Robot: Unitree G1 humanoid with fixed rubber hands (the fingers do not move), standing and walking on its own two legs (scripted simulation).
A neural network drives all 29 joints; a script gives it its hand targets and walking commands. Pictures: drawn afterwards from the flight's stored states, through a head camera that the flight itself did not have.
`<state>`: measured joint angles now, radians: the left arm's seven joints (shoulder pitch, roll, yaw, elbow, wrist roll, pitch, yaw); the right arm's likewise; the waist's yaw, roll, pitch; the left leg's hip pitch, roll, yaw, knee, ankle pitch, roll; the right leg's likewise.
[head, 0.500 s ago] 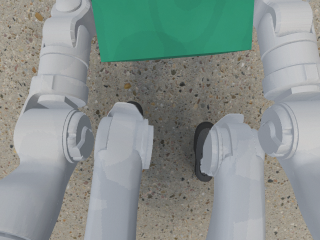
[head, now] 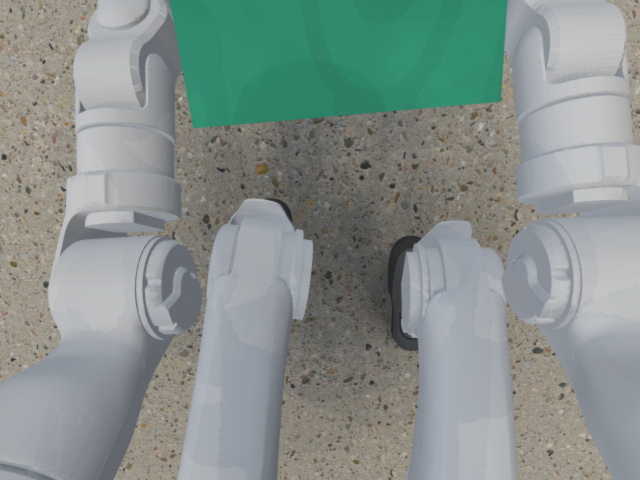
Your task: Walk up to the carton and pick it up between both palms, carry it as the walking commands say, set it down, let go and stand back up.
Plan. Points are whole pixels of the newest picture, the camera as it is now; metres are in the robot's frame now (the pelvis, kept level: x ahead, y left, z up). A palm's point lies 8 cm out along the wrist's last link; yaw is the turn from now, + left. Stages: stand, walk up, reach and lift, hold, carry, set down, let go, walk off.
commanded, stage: reach and lift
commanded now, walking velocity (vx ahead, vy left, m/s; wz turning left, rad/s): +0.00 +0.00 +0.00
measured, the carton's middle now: out of the picture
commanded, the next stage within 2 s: none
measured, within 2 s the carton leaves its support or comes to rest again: neither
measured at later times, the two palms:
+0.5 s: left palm out of the picture +0.50 +0.22 -0.08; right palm out of the picture +0.55 -0.09 -0.07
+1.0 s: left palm out of the picture +0.48 +0.22 -0.01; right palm out of the picture +0.53 -0.09 +0.00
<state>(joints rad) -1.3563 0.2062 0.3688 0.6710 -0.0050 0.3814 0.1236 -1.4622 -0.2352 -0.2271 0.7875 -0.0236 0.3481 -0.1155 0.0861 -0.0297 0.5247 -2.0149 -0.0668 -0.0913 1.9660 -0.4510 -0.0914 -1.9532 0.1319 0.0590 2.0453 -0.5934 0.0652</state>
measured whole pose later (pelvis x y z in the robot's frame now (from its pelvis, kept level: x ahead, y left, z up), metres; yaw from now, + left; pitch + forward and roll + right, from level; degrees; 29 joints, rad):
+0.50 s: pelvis -0.01 +0.00 +0.05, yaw +0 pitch +26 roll -1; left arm -1.31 0.16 0.41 0.58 0.05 0.44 0.10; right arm -1.39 -0.19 -0.31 0.71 -0.06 0.38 -0.08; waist 0.09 -0.03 0.52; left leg -1.84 -0.08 -0.11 1.81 -0.42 -0.09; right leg -1.78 0.13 0.06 1.88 -0.55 0.06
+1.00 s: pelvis -0.01 +0.00 +0.10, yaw +0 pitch +22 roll -1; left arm -1.18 0.12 0.39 0.49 0.04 0.47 0.12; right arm -1.27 -0.15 -0.31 0.63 -0.07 0.41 -0.07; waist 0.09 -0.02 0.52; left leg -1.63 -0.08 -0.12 1.65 -0.40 -0.08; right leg -1.56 0.14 0.08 1.70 -0.52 0.06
